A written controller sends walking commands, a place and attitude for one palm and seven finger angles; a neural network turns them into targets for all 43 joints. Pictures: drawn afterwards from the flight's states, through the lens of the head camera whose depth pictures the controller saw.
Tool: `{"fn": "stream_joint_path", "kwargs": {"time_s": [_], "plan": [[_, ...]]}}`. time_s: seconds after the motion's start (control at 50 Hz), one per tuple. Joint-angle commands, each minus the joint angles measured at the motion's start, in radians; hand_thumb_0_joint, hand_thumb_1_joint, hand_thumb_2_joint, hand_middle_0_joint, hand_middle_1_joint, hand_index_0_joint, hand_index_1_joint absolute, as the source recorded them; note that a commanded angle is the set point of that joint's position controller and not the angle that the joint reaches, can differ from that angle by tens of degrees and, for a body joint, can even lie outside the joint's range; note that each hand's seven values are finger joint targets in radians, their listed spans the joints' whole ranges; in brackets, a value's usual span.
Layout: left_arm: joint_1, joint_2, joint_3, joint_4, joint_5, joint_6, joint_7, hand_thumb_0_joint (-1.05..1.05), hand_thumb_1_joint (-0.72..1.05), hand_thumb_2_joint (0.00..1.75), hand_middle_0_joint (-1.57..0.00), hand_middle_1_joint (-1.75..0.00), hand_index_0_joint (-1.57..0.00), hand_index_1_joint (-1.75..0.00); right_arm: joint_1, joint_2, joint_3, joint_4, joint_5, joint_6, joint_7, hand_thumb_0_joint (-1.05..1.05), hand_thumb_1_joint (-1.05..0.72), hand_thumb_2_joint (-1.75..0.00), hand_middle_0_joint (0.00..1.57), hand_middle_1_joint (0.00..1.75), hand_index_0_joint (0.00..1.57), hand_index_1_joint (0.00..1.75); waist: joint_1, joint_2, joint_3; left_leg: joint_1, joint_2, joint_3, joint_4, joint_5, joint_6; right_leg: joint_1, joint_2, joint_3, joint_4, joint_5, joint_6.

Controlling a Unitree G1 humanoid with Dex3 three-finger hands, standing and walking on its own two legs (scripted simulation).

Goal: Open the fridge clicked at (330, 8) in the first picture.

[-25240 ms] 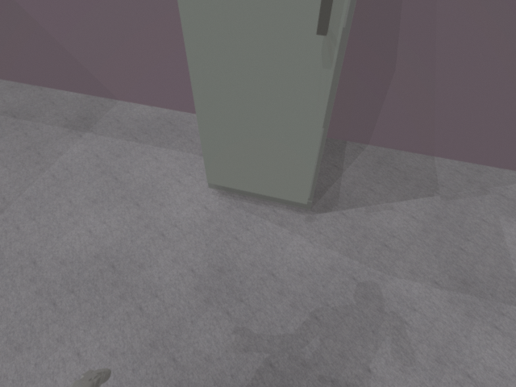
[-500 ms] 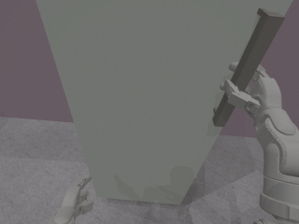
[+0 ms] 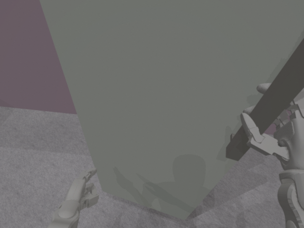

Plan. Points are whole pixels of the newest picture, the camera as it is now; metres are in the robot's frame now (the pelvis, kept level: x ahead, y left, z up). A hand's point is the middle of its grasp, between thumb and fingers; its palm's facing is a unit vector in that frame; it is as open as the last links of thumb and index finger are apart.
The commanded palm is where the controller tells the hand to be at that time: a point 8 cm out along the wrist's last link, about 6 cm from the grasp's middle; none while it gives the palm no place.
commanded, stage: walk backward, drawing the door open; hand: right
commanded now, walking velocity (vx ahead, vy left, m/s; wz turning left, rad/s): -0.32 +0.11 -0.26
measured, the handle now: (263, 104) +0.30 -0.18 +0.26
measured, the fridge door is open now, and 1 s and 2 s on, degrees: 13 28 57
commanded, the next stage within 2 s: none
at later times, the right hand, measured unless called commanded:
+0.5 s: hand (256, 146) +0.22 -0.15 +0.22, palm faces +0.19 +0.93 -0.30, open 8.5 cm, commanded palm +0.18 -0.20 +0.24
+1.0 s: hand (243, 200) +0.14 -0.10 +0.22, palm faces +0.25 +0.92 -0.31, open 8.7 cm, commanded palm +0.07 -0.13 +0.24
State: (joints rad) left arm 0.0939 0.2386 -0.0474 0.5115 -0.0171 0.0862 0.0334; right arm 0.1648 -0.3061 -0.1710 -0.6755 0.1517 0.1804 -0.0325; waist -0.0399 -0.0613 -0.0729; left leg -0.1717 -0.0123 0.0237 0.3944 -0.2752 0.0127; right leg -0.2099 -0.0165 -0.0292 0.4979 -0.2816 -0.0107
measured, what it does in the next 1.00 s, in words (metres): walks backwards, turning right: right foot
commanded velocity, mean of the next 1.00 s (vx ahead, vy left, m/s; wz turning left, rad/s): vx -0.15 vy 0.26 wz -0.53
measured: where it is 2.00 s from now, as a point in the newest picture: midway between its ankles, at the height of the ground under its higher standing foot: outside the picture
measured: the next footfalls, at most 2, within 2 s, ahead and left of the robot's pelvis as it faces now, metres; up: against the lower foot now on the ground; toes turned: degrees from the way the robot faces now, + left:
right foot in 0.84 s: -0.18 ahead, -0.09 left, +0.00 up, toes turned -15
left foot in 1.08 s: -0.07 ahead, +0.22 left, +0.00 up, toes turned -23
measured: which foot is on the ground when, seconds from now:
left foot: down 0.00-0.84, up 0.86-1.00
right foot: down 0.00-0.62, up 0.64-0.82, down 0.84-1.00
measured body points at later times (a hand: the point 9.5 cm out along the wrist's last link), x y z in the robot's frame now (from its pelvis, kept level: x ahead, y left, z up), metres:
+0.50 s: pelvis -0.11 +0.00 -0.01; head -0.08 +0.02 +0.44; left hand +0.04 +0.22 -0.12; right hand +0.21 -0.20 +0.24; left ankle -0.07 +0.11 -0.74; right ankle -0.07 -0.13 -0.74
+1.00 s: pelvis -0.19 +0.09 -0.01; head -0.11 +0.08 +0.44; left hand +0.04 +0.24 -0.12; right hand +0.12 -0.15 +0.24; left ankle -0.11 +0.19 -0.70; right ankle -0.21 -0.08 -0.74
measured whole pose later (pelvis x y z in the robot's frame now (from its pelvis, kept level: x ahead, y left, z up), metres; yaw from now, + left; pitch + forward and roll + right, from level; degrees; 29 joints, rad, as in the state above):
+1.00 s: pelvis -0.19 +0.09 -0.01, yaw -19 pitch +0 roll +1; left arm 0.13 0.16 0.02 0.60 0.00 -0.06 0.01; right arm -0.43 -0.26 -0.01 -0.29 -0.03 0.06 -0.01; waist 0.06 -0.05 0.18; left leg -0.49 -0.03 -0.02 0.88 -0.40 -0.02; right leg -0.28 -0.05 0.12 0.48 -0.21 0.06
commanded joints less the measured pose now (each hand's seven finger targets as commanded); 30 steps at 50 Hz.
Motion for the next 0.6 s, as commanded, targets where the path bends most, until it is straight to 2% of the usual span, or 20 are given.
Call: {"fn": "stream_joint_path", "kwargs": {"time_s": [0.0, 0.04, 0.1, 0.16, 0.2, 0.24, 0.28, 0.32, 0.34, 0.36, 0.4, 0.42, 0.44, 0.46, 0.48, 0.5, 0.52, 0.54, 0.56, 0.58], "plan": [[-0.055, 0.072, 0.056, -0.161, 0.010, -0.014, 0.020, 0.00, 0.90, 0.90, -0.20, -0.30, -0.20, -0.30, -0.155, -0.164, -0.119, -0.187, -0.064, -0.249, -0.048, 0.00, -0.90, -0.90, 0.45, 1.40, 0.45, 1.40, 0.042, 0.107, -0.267, 0.094, 0.103, -0.035, 0.078, 0.916, -0.018, 0.138, -0.047, 0.024, 0.066, 0.615, -0.018], [-0.055, 0.065, 0.056, -0.155, 0.013, -0.020, 0.032, 0.00, 0.90, 0.90, -0.20, -0.30, -0.20, -0.30, -0.157, -0.171, -0.124, -0.175, -0.066, -0.286, -0.058, 0.00, -0.90, -0.90, 0.45, 1.40, 0.45, 1.40, 0.040, 0.105, -0.259, 0.097, 0.106, -0.029, 0.073, 0.844, -0.015, 0.114, -0.049, 0.030, 0.041, 0.552, -0.016], [-0.041, 0.060, 0.059, -0.158, 0.015, -0.032, 0.035, 0.00, 0.90, 0.90, -0.20, -0.30, -0.20, -0.30, -0.182, -0.178, -0.138, -0.151, -0.073, -0.323, -0.072, 0.00, -0.90, -0.90, 0.45, 1.40, 0.45, 1.40, 0.045, 0.101, -0.246, 0.098, 0.096, -0.020, 0.089, 0.837, -0.014, 0.095, -0.056, 0.037, 0.042, 0.627, -0.007], [-0.032, 0.053, 0.060, -0.152, 0.015, -0.050, 0.038, 0.00, 0.90, 0.90, -0.20, -0.30, -0.20, -0.30, -0.212, -0.188, -0.146, -0.114, -0.077, -0.345, -0.081, 0.00, -0.90, -0.90, 0.45, 1.40, 0.45, 1.40, 0.047, 0.124, -0.223, 0.095, 0.117, -0.026, 0.080, 0.817, -0.003, 0.050, -0.054, 0.046, 0.057, 0.550, -0.001], [-0.026, 0.045, 0.059, -0.144, 0.019, -0.060, 0.037, 0.00, 0.90, 0.90, -0.20, -0.30, -0.20, -0.30, -0.245, -0.195, -0.156, -0.072, -0.081, -0.358, -0.084, 0.00, -0.90, -0.90, 0.45, 1.40, 0.45, 1.40, 0.046, 0.169, -0.214, 0.101, 0.151, -0.051, 0.064, 0.835, 0.012, -0.004, -0.040, 0.044, 0.093, 0.415, 0.002], [-0.022, 0.045, 0.065, -0.130, 0.016, -0.072, 0.043, 0.00, 0.90, 0.90, -0.20, -0.30, -0.20, -0.30, -0.278, -0.212, -0.173, -0.040, -0.081, -0.361, -0.090, 0.00, -0.90, -0.90, 0.45, 1.40, 0.45, 1.40, 0.041, 0.228, -0.223, 0.145, 0.206, -0.073, 0.054, 0.879, 0.049, -0.077, -0.006, 0.050, 0.142, 0.190, 0.005], [-0.030, 0.029, 0.059, -0.122, 0.016, -0.094, 0.045, 0.00, 0.90, 0.90, -0.20, -0.30, -0.20, -0.30, -0.341, -0.203, -0.165, -0.027, -0.085, -0.363, -0.092, 0.00, -0.90, -0.90, 0.45, 1.40, 0.45, 1.40, 0.030, 0.262, -0.203, 0.113, 0.238, -0.084, 0.040, 0.758, 0.078, -0.117, 0.001, 0.079, 0.150, 0.041, 0.000], [-0.028, 0.029, 0.054, -0.105, 0.020, -0.111, 0.047, 0.00, 0.90, 0.90, -0.20, -0.30, -0.20, -0.30, -0.397, -0.194, -0.150, -0.003, -0.086, -0.361, -0.095, 0.00, -0.90, -0.90, 0.45, 1.40, 0.45, 1.40, 0.035, 0.259, -0.184, 0.051, 0.222, -0.064, 0.026, 0.571, 0.070, -0.087, -0.006, 0.082, 0.098, 0.065, 0.000], [-0.033, 0.045, 0.060, -0.094, 0.018, -0.116, 0.051, 0.00, 0.90, 0.90, -0.20, -0.30, -0.20, -0.30, -0.420, -0.201, -0.145, -0.004, -0.083, -0.359, -0.097, 0.00, -0.90, -0.90, 0.45, 1.40, 0.45, 1.40, 0.041, 0.210, -0.189, 0.023, 0.198, -0.045, 0.027, 0.489, 0.059, -0.032, -0.016, 0.079, 0.055, 0.146, -0.001], [-0.025, 0.043, 0.055, -0.092, 0.020, -0.121, 0.049, 0.00, 0.90, 0.90, -0.20, -0.30, -0.20, -0.30, -0.467, -0.191, -0.131, -0.006, -0.085, -0.361, -0.099, 0.00, -0.90, -0.90, 0.45, 1.40, 0.45, 1.40, 0.052, 0.187, -0.203, 0.015, 0.152, -0.005, 0.057, 0.423, 0.030, -0.003, -0.037, 0.093, 0.002, 0.314, -0.007], [-0.029, 0.054, 0.058, -0.090, 0.019, -0.130, 0.043, 0.00, 0.90, 0.90, -0.20, -0.30, -0.20, -0.30, -0.548, -0.187, -0.113, 0.015, -0.090, -0.362, -0.095, 0.00, -0.90, -0.90, 0.45, 1.40, 0.45, 1.40, 0.067, 0.055, -0.211, -0.001, 0.032, 0.032, 0.124, 0.334, -0.038, 0.020, -0.108, 0.189, -0.068, 0.590, -0.035], [-0.040, 0.045, 0.050, -0.084, 0.018, -0.133, 0.039, 0.00, 0.90, 0.90, -0.20, -0.30, -0.20, -0.30, -0.595, -0.179, -0.096, 0.014, -0.087, -0.365, -0.090, 0.00, -0.90, -0.90, 0.45, 1.40, 0.45, 1.40, 0.066, -0.015, -0.228, 0.024, 0.007, 0.017, 0.200, 0.266, -0.046, -0.012, -0.155, 0.264, -0.113, 0.630, -0.054], [-0.052, 0.047, 0.052, -0.077, 0.022, -0.138, 0.039, 0.00, 0.90, 0.90, -0.20, -0.30, -0.20, -0.30, -0.637, -0.193, -0.101, 0.016, -0.082, -0.370, -0.088, 0.00, -0.90, -0.90, 0.45, 1.40, 0.45, 1.40, 0.061, -0.052, -0.232, 0.008, -0.002, -0.013, 0.268, 0.100, -0.040, -0.016, -0.209, 0.334, -0.161, 0.616, -0.086], [-0.051, 0.040, 0.053, -0.069, 0.027, -0.143, 0.035, 0.00, 0.90, 0.90, -0.20, -0.30, -0.20, -0.30, -0.662, -0.184, -0.103, 0.048, -0.082, -0.367, -0.086, 0.00, -0.90, -0.90, 0.45, 1.40, 0.45, 1.40, 0.054, -0.058, -0.217, -0.013, -0.010, -0.046, 0.320, -0.086, -0.032, -0.048, -0.257, 0.391, -0.186, 0.580, -0.121], [-0.063, 0.044, 0.055, -0.061, 0.031, -0.150, 0.030, 0.00, 0.90, 0.90, -0.20, -0.30, -0.20, -0.30, -0.697, -0.179, -0.101, 0.062, -0.085, -0.363, -0.082, 0.00, -0.90, -0.90, 0.45, 1.40, 0.45, 1.40, 0.046, -0.070, -0.186, -0.026, -0.011, -0.077, 0.328, -0.167, -0.023, -0.081, -0.280, 0.419, -0.194, 0.519, -0.145], [-0.059, 0.047, 0.056, -0.050, 0.031, -0.160, 0.026, 0.00, 0.90, 0.90, -0.20, -0.30, -0.20, -0.30, -0.709, -0.179, -0.104, 0.082, -0.087, -0.361, -0.080, 0.00, -0.90, -0.90, 0.45, 1.40, 0.45, 1.40, 0.040, -0.032, -0.174, -0.018, -0.007, -0.096, 0.256, -0.127, -0.015, -0.067, -0.275, 0.412, -0.153, 0.536, -0.150], [-0.049, 0.053, 0.060, -0.047, 0.032, -0.170, 0.019, 0.00, 0.90, 0.90, -0.20, -0.30, -0.20, -0.30, -0.675, -0.176, -0.108, 0.069, -0.088, -0.363, -0.078, 0.00, -0.90, -0.90, 0.45, 1.40, 0.45, 1.40, 0.038, -0.012, -0.204, 0.017, -0.001, -0.098, 0.140, -0.024, -0.013, -0.028, -0.247, 0.375, -0.099, 0.587, -0.131], [-0.051, 0.047, 0.059, -0.047, 0.026, -0.176, 0.014, 0.00, 0.90, 0.90, -0.20, -0.30, -0.20, -0.30, -0.709, -0.149, -0.061, 0.042, -0.091, -0.361, -0.065, 0.00, -0.90, -0.90, 0.45, 1.40, 0.45, 1.40, 0.049, 0.045, -0.238, 0.080, 0.006, -0.092, 0.054, 0.147, -0.021, -0.009, -0.195, 0.323, -0.063, 0.566, -0.098], [-0.048, 0.046, 0.064, -0.052, 0.021, -0.182, 0.008, 0.00, 0.90, 0.90, -0.20, -0.30, -0.20, -0.30, -0.700, -0.151, -0.056, 0.040, -0.093, -0.360, -0.058, 0.00, -0.90, -0.90, 0.45, 1.40, 0.45, 1.40, 0.061, 0.087, -0.252, 0.105, 0.033, -0.082, -0.006, 0.277, -0.021, -0.010, -0.130, 0.247, -0.033, 0.500, -0.056], [-0.047, 0.039, 0.069, -0.057, 0.020, -0.179, 0.004, 0.00, 0.90, 0.90, -0.20, -0.30, -0.20, -0.30, -0.683, -0.150, -0.051, 0.044, -0.097, -0.359, -0.051, 0.00, -0.90, -0.90, 0.45, 1.40, 0.45, 1.40, 0.074, 0.103, -0.261, 0.092, 0.087, -0.080, -0.024, 0.233, 0.000, -0.043, -0.073, 0.151, -0.003, 0.337, -0.017]]}}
